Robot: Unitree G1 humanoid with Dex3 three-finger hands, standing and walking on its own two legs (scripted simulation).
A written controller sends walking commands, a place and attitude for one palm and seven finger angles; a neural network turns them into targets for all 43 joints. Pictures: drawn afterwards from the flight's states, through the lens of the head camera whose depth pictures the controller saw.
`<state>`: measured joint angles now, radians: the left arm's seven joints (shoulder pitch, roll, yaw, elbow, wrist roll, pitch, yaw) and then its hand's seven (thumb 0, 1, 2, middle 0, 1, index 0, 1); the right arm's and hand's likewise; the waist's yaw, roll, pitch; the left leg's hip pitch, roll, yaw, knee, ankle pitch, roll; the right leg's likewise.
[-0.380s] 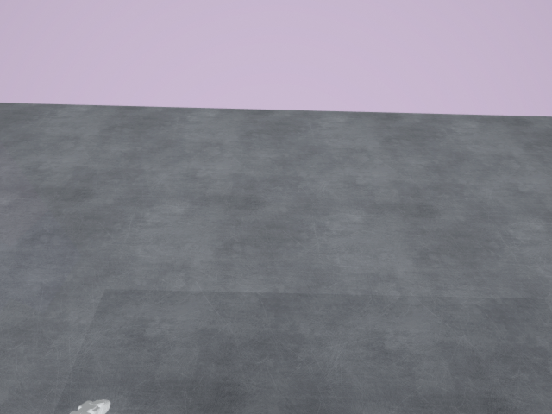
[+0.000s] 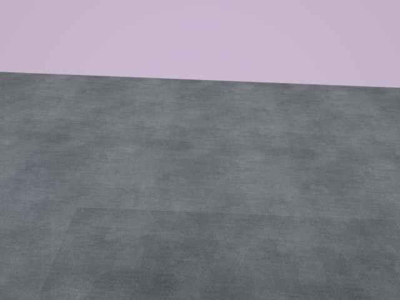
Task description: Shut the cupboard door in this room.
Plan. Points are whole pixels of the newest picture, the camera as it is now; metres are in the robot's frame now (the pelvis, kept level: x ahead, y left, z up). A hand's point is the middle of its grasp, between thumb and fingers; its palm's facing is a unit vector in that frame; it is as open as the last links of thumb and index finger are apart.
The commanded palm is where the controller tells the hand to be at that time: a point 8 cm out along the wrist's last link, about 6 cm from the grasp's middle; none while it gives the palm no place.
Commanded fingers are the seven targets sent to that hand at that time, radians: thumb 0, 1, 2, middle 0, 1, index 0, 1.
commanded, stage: stand and wait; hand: left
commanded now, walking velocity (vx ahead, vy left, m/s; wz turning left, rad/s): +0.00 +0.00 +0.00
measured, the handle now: out of the picture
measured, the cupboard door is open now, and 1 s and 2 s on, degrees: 57 57 57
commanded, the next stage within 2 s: turn or walk to find it in 0.52 s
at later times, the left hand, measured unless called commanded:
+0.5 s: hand out of the picture +0.06 +0.24 -0.15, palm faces -0.03 -0.94 -0.34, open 7.4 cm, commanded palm none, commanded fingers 0.00 0.90 0.90 -0.20 -0.30 -0.20 -0.30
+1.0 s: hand out of the picture +0.02 +0.22 -0.19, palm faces +0.10 -0.97 -0.23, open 7.4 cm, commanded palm none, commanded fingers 0.00 0.90 0.90 -0.20 -0.30 -0.20 -0.30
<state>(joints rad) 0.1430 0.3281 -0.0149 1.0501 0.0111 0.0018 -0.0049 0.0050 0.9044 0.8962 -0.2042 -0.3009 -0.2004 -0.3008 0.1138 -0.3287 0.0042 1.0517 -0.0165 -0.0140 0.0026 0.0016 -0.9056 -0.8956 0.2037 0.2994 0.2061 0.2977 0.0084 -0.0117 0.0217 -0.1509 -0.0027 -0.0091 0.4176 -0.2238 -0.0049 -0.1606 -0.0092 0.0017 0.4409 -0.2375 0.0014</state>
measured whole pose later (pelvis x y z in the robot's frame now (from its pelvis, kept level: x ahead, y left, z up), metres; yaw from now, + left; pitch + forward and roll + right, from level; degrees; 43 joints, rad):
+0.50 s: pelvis -0.01 -0.01 +0.00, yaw +0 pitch -2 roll +0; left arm 0.14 0.34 -0.01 1.09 0.01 0.00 -0.01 0.00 0.91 0.90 -0.20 -0.30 -0.20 -0.30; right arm 0.14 -0.34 0.00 1.11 -0.01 -0.01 0.01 0.00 -0.91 -0.90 0.20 0.30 0.20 0.30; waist 0.00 0.00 0.03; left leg -0.15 0.01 -0.01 0.38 -0.19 -0.01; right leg -0.16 0.00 0.00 0.41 -0.20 -0.01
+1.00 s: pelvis -0.02 +0.01 -0.01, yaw +7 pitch -1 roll +0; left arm 0.18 0.24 0.02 0.97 0.01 0.06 0.02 0.00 0.91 0.90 -0.20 -0.30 -0.20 -0.30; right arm 0.23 -0.18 -0.01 0.99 -0.02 0.03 0.01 0.00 -0.91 -0.90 0.20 0.30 0.20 0.30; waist -0.02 -0.04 0.07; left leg -0.32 -0.06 -0.08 0.57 -0.24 0.02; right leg -0.38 -0.03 -0.02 0.92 -0.49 0.03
